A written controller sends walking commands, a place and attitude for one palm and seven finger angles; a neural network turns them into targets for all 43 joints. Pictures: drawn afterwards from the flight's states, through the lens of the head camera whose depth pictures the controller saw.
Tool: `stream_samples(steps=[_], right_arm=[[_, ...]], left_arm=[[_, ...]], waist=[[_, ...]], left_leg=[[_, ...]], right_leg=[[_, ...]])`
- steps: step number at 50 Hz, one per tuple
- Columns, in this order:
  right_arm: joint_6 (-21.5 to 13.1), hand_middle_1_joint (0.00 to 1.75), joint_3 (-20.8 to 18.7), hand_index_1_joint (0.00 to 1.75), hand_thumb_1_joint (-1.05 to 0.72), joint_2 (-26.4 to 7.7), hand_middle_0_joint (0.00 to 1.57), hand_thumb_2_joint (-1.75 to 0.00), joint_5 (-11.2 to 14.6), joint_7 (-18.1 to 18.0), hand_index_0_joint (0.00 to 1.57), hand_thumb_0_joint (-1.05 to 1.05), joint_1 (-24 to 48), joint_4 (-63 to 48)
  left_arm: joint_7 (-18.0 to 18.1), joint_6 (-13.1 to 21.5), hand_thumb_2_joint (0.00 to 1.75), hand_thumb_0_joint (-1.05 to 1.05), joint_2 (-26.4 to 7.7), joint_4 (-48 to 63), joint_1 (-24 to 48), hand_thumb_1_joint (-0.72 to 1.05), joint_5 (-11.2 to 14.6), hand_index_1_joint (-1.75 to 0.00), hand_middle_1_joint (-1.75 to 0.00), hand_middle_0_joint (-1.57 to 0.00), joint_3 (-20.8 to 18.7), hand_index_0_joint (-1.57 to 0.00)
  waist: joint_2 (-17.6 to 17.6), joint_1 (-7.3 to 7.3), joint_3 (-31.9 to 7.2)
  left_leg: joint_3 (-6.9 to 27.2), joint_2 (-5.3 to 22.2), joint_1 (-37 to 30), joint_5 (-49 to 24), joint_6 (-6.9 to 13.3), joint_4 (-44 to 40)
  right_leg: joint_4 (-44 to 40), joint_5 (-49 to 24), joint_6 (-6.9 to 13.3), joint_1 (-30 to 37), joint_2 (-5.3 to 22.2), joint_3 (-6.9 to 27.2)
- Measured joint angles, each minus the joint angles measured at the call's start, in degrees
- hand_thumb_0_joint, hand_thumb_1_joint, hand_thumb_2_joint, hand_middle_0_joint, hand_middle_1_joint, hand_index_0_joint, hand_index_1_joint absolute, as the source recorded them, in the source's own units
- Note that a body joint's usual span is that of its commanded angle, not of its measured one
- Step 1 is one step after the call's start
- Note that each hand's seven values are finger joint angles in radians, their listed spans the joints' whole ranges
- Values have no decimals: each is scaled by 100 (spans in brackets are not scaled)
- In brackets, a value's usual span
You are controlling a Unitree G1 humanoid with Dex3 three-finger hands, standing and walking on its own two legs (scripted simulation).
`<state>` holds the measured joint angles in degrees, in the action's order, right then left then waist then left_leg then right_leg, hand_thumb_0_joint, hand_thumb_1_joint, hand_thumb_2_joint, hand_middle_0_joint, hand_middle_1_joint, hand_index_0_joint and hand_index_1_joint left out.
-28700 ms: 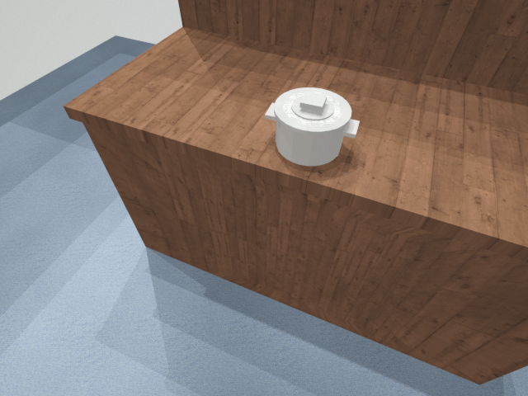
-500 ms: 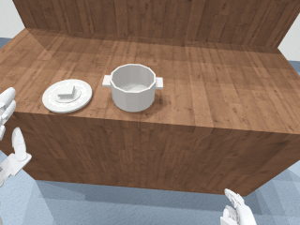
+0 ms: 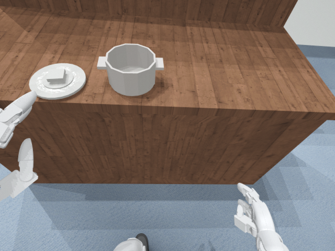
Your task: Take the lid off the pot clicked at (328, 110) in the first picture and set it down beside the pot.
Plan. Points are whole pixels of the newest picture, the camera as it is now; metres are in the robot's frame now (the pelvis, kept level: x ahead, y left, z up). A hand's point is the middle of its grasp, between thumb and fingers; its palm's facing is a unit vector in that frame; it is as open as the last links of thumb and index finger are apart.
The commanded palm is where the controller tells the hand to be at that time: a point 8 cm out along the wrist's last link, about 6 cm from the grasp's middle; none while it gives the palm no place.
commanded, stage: step back with the hand held close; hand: left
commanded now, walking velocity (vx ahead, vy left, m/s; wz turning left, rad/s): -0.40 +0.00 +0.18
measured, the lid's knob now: (56, 75) +0.60 +0.38 +0.02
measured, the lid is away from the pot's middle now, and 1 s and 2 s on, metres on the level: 0.24 0.24 0.24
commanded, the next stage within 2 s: stop stepping back and stand still in 0.02 s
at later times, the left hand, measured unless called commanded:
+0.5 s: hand out of the picture +0.07 +0.27 +0.21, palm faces +0.43 -0.79 -0.44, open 7.4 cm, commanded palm +0.01 +0.31 +0.20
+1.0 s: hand out of the picture +0.11 +0.30 +0.10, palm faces +0.29 -0.83 -0.48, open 7.4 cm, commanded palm none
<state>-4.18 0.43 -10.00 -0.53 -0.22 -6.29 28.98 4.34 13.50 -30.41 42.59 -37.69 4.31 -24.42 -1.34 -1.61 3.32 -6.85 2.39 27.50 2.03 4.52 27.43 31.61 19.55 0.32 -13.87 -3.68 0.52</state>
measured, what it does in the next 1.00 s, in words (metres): walks backwards: left foot, then right foot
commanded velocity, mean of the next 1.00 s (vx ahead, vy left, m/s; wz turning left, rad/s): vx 0.06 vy -0.03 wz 0.01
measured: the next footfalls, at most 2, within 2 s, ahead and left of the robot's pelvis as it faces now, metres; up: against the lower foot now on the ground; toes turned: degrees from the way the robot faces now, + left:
left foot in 0.26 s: -0.04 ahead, +0.13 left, +0.00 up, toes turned +5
right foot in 0.48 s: -0.08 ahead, -0.08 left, +0.00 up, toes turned +2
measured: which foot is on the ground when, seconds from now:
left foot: down 0.00-0.04, up 0.06-0.24, down 0.26-1.00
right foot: down 0.00-0.34, up 0.36-0.46, down 0.48-1.00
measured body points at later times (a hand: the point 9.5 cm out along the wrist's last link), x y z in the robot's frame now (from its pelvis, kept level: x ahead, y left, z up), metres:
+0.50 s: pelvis -0.10 +0.02 +0.01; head -0.11 +0.05 +0.46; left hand +0.04 +0.31 +0.23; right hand +0.05 -0.18 -0.07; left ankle -0.09 +0.14 -0.73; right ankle -0.12 -0.09 -0.73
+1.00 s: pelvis -0.10 +0.04 +0.01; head -0.08 +0.04 +0.46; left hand +0.08 +0.34 +0.13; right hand +0.10 -0.18 -0.08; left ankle -0.08 +0.13 -0.73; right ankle -0.12 -0.08 -0.73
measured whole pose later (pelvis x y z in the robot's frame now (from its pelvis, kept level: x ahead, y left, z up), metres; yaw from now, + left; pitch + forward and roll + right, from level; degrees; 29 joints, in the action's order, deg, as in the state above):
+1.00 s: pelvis -0.10 +0.04 +0.01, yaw +5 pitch +2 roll -1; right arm -7.2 -1.1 -13.8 0.6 0.7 -8.9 39.6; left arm 3.3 9.7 -23.1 13.4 -23.0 -1.4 -13.6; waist 1.1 0.4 -0.5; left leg -1.1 -1.7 19.6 14.3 2.8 32.0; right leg 30.0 17.7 -0.4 -13.9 0.9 -3.0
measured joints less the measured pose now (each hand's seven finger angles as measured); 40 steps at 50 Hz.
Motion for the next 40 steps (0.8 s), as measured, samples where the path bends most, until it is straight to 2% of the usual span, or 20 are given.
stream_samples(steps=[1, 2, 4, 6, 7, 8, 10, 12, 13, 14, 16, 18, 21, 23, 26, 30, 32, 35, 40], right_arm=[[35, 30, -19, 30, -90, -46, 20, -90, 9, -12, 20, 1, -83, -36], [78, 30, -46, 30, -90, -82, 20, -90, 31, -26, 20, 1, -180, -34], [169, 30, -134, 30, -90, -127, 20, -90, 59, -54, 20, 1, -392, 117], [309, 30, -210, 30, -90, -144, 20, -90, 52, -112, 20, 1, -568, 360], [265, 30, -270, 30, -90, -203, 20, -90, 101, -60, 20, 1, -659, 524], [314, 30, -295, 30, -90, -269, 20, -90, 130, -47, 20, 1, -731, 583], [348, 30, -213, 30, -90, -348, 20, -90, 136, -202, 20, 1, -778, 585], [230, 30, -158, 30, -90, -426, 20, -90, 145, -317, 20, 1, -807, 462], [121, 30, -159, 30, -90, -469, 20, -90, 136, -355, 20, 1, -813, 395], [34, 30, -164, 30, -90, -417, 20, -90, 129, -383, 20, 1, -773, 407], [-95, 30, -97, 30, -90, -258, 20, -90, 147, -359, 20, 1, -765, 386], [-213, 30, -11, 30, -90, -77, 20, -90, 137, -328, 20, 1, -875, 336], [-380, 30, 110, 30, -90, 136, 20, -90, 112, -291, 20, 1, -1122, 351], [-437, 30, 197, 30, -90, 221, 20, -90, 105, -280, 20, 1, -1221, 442], [-404, 30, 246, 30, -90, 206, 20, -90, 86, -291, 20, 1, -1128, 635], [-255, 30, 168, 30, -90, 66, 20, -90, 83, -263, 21, 1, -919, 810], [-165, 30, 112, 30, -90, -10, 20, -90, 97, -237, 21, 1, -876, 847], [-142, 30, 46, 30, -90, -155, 20, -90, 91, -261, 20, 1, -861, 762], [-265, 30, 8, 30, -90, -150, 20, -90, 67, -330, 20, 1, -765, 546]], left_arm=[[-19, 2, 90, 2, -40, 43, -75, 88, -4, -30, -30, -21, -20, -21], [-25, 36, 90, 2, -64, 69, -138, 88, -14, -30, -30, -21, -40, -22], [15, 147, 90, 2, -7, 33, -188, 88, -37, -30, -30, -21, -20, -22], [80, 176, 90, 1, 221, -164, -146, 88, -74, -30, -30, -22, 0, -22], [49, 144, 90, 1, 369, -544, 125, 88, -150, -30, -30, -21, 162, -22], [2, -65, 90, 1, 550, -866, 444, 88, -157, -30, -30, -21, 292, -22], [103, -217, 90, 1, 857, -1311, 769, 88, -150, -30, -30, -21, 322, -22], [211, -298, 90, 1, 1035, -1399, 792, 88, -138, -30, -30, -21, 317, -21], [240, -312, 90, 1, 1082, -1311, 758, 88, -132, -30, -30, -21, 346, -21], [259, -309, 90, 1, 1072, -1213, 724, 89, -132, -30, -30, -20, 367, -21], [260, -299, 90, 2, 955, -879, 453, 89, -131, -30, -30, -20, 353, -21], [252, -275, 90, 2, 775, -517, 62, 89, -150, -30, -30, -20, 290, -21], [284, -178, 90, 2, 507, -205, -223, 88, -196, -30, -30, -21, 182, -21], [330, -90, 90, 2, 403, -199, -143, 88, -205, -30, -30, -21, 106, -21], [379, -12, 90, 2, 575, -584, 340, 88, -216, -30, -30, -21, 116, -21], [357, -105, 90, 1, 857, -1097, 755, 88, -157, -30, -30, -21, 217, -21], [318, -152, 90, 1, 943, -1203, 712, 89, -147, -30, -30, -20, 298, -21], [263, -180, 90, 1, 1028, -1125, 467, 89, -141, -30, -30, -20, 406, -21], [256, -196, 90, 2, 833, -867, 247, 88, -201, -30, -30, -21, 393, -21]], waist=[[94, -32, -58], [141, -46, -142], [75, 44, -381], [-79, 177, -665], [-93, 218, -815], [-104, 244, -882], [-110, 192, -895], [2, 61, -825], [97, -24, -740], [15, -61, -575], [-203, 12, -314], [-305, 20, -269], [-297, 21, -402], [-279, 74, -550], [-46, 133, -638], [209, 104, -602], [170, 81, -596], [106, 4, -526], [-263, 93, -327]], left_leg=[[93, 24, 39, 85, -35, 93], [201, 4, 116, 499, -129, 285], [475, -199, 387, 1505, -346, 1377], [608, -383, 463, 1960, -430, 2531], [592, -410, 462, 2130, -454, 2963], [579, -402, 336, 2223, -460, 3117], [629, -271, -215, 2281, -392, 2494], [774, -70, -896, 2198, -299, 1210], [864, 32, -1107, 1967, -337, 644], [858, -32, -1095, 1712, -440, 546], [708, -126, -1153, 1505, -480, 514], [625, -140, -1228, 1416, -457, 400], [663, -149, -1264, 1315, -434, 260], [672, -166, -1216, 1305, -422, 258], [709, -104, -1075, 1437, -403, 443], [759, -81, -881, 1805, -276, 1056], [670, -133, -890, 1842, -253, 1216], [591, -153, -1217, 1347, -214, 482], [369, -330, -1410, 1289, -179, 220]], right_leg=[[-44, -59, 46, 45, -41, -85], [-100, -107, 67, 83, -48, -155], [-209, -202, 87, 112, 46, -170], [-361, -349, 66, 106, 192, -64], [-413, -425, 37, 61, 277, -67], [-412, -469, 2, 13, 368, -87], [-356, -524, -65, -121, 466, -125], [-228, -557, -121, -333, 450, -222], [-140, -566, -153, -449, 425, -314], [-74, -589, -187, -502, 508, -318], [-113, -721, -235, -485, 574, -133], [-121, -586, -221, -454, 564, -41], [-3, -390, -171, -210, 463, -120], [-85, -195, -119, 71, 370, -194], [-365, -194, 74, 273, 217, -230], [-487, -323, 112, 362, 137, -278], [-527, -326, 93, 435, 160, -248], [-409, -227, 11, 495, 172, -232], [-191, -192, -42, 412, 379, -78]])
